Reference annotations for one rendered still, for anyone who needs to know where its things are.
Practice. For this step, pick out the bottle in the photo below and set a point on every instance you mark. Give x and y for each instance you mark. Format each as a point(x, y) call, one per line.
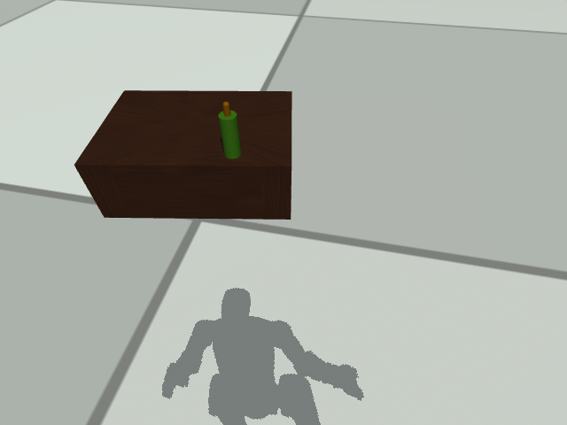
point(229, 132)

